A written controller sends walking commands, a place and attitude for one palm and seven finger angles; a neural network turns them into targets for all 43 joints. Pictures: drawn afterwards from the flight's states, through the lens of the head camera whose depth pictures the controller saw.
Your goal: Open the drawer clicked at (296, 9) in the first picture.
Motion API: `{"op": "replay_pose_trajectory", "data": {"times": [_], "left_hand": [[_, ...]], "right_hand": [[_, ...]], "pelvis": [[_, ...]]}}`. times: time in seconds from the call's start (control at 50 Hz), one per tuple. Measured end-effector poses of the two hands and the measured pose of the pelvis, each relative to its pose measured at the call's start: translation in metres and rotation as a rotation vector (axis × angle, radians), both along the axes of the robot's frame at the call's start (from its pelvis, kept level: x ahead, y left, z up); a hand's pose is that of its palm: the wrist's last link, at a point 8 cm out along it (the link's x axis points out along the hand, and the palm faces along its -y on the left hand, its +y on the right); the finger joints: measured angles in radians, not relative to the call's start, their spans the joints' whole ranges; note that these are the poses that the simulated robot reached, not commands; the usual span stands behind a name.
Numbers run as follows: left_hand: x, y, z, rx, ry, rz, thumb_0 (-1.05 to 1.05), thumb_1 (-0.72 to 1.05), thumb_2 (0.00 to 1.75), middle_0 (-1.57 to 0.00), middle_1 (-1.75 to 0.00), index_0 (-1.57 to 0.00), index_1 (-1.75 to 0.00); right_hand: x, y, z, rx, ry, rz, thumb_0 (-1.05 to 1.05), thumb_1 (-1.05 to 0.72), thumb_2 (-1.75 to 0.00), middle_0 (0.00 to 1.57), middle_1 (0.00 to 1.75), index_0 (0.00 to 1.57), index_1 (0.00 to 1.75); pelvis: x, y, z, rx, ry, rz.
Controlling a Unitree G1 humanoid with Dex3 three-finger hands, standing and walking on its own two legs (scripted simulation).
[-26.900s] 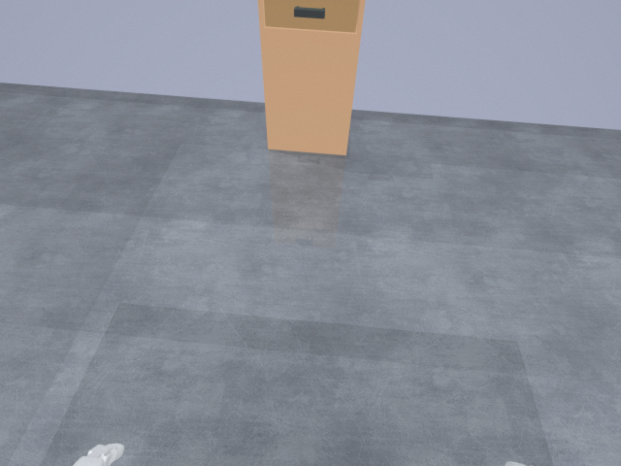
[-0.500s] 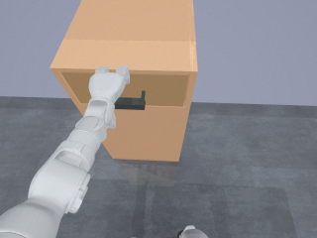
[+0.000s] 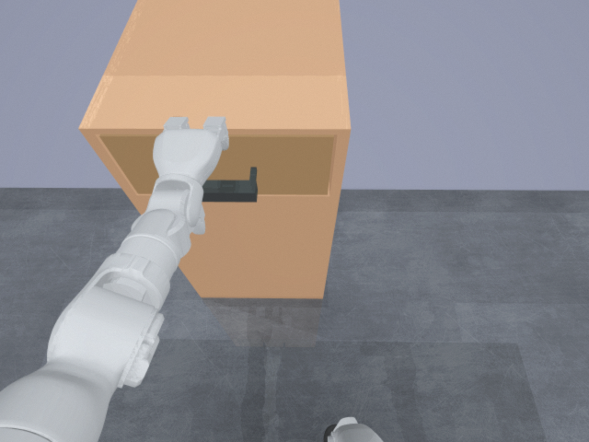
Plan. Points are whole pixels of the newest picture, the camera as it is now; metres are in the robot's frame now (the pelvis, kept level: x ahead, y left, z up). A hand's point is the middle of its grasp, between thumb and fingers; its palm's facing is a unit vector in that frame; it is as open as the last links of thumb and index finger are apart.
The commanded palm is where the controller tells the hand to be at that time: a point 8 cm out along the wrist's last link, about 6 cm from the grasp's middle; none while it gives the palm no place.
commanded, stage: re-aim the fingers above the handle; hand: left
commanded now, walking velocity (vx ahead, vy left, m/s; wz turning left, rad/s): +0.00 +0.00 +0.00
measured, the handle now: (223, 181) +0.54 +0.09 -0.04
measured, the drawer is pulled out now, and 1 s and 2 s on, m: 0.00 0.00 0.00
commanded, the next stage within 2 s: lower the fingers behind the handle in 1.20 s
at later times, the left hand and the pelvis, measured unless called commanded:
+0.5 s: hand (212, 176) +0.49 +0.09 +0.03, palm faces +0.02 -0.02 -1.00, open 13.6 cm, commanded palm +0.47 +0.10 +0.08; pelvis +0.00 +0.00 +0.00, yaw +0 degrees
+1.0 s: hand (212, 176) +0.49 +0.09 +0.03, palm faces +0.03 -0.02 -1.00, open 13.5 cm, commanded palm +0.48 +0.12 +0.08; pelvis -0.01 +0.00 +0.00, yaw +0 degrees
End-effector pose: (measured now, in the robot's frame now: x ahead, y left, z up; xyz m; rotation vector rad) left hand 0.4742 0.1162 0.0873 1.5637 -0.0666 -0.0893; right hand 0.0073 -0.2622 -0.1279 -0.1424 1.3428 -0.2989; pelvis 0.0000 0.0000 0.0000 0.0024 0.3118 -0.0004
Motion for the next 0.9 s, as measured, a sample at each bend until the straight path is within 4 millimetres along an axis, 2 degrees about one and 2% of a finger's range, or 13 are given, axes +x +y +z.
{"op": "replay_pose_trajectory", "data": {"times": [0.18, 0.32, 0.62, 0.9], "left_hand": [[-0.001, -0.001, -0.001, 0.007, -0.003, -0.002, 0.0, -0.49, 0.3, -0.36, -1.22, -0.35, -1.23], [-0.003, -0.017, -0.003, -0.018, -0.008, -0.032, 0.0, -0.49, 0.3, -0.36, -1.23, -0.33, -1.21], [-0.002, -0.02, -0.002, -0.011, -0.023, -0.003, 0.0, -0.49, 0.3, -0.38, -1.23, -0.35, -1.26], [-0.003, -0.019, -0.004, -0.012, -0.032, -0.016, 0.0, -0.49, 0.3, -0.36, -1.24, -0.34, -1.24]], "right_hand": [[0.001, 0.001, -0.001, 0.001, -0.011, 0.01, 0.0, -0.91, -0.9, 0.21, 0.3, 0.2, 0.3], [0.006, 0.004, -0.002, 0.009, -0.013, 0.019, 0.0, -0.91, -0.9, 0.21, 0.3, 0.2, 0.3], [0.015, 0.008, -0.004, 0.013, -0.042, 0.01, 0.0, -0.91, -0.9, 0.21, 0.3, 0.2, 0.3], [0.007, 0.001, -0.002, -0.008, -0.029, 0.01, 0.0, -0.91, -0.9, 0.21, 0.3, 0.2, 0.3]], "pelvis": [[-0.002, 0.001, -0.002, -0.001, 0.008, 0.004], [-0.001, 0.001, -0.003, -0.003, 0.013, 0.009], [-0.002, 0.001, -0.003, 0.002, 0.009, -0.005], [-0.004, 0.0, -0.004, 0.002, 0.012, -0.005]]}}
